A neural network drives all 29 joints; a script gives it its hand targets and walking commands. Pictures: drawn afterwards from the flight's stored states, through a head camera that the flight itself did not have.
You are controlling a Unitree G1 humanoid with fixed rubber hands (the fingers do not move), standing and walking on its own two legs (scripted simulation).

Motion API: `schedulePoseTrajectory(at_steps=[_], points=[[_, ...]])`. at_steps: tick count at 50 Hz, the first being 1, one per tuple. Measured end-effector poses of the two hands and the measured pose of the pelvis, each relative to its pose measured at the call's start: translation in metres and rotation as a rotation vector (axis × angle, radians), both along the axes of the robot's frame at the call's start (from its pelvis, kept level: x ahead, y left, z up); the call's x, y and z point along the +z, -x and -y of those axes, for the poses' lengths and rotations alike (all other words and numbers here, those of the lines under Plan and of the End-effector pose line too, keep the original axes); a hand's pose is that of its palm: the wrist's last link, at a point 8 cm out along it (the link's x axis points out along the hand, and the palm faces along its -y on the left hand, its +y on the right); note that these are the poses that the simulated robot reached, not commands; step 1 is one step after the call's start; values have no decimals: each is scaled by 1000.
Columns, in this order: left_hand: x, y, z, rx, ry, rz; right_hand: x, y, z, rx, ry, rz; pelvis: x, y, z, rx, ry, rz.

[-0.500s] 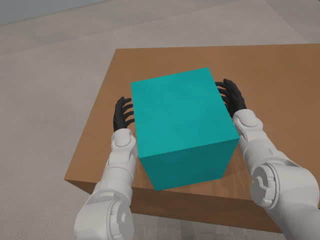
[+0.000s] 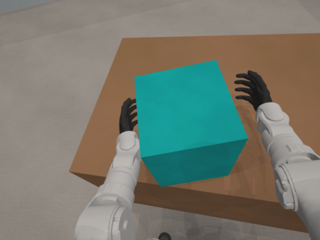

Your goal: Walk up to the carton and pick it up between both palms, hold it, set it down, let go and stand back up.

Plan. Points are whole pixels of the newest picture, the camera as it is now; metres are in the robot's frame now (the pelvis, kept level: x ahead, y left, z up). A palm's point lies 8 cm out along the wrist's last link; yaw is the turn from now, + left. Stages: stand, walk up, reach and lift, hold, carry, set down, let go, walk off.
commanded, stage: set down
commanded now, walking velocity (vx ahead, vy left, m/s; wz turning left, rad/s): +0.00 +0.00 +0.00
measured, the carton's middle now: (185, 130) +0.39 +0.04 -0.01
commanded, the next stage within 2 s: none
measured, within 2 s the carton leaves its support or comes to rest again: neither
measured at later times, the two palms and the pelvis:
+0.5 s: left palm (118, 153) +0.29 +0.20 +0.00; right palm (275, 120) +0.44 -0.18 -0.01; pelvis -0.01 +0.00 +0.00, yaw +0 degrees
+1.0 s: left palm (119, 167) +0.26 +0.18 +0.01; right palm (298, 149) +0.37 -0.22 -0.01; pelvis -0.04 +0.00 +0.00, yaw +0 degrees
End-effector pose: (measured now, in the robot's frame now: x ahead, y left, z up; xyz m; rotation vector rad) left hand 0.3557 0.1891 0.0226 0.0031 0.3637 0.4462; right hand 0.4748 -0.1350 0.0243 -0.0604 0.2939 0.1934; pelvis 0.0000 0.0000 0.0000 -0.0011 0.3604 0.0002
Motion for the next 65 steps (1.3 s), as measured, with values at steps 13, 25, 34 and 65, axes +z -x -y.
schedulePoseTrajectory(at_steps=[13,25,34,65], points=[[-33,45,-9,35,-24,-54,-14,-1,21,-5,11,37,0,1,5,0,-6,-6],[-20,63,-14,29,-45,23,-31,32,41,-20,20,17,0,8,1,0,-2,2],[-16,77,-8,1,-44,21,-22,50,50,-20,6,36,-1,23,0,-1,1,21],[-10,114,6,-42,-63,32,-50,132,104,-46,26,-26,-1,42,-1,-1,1,55]])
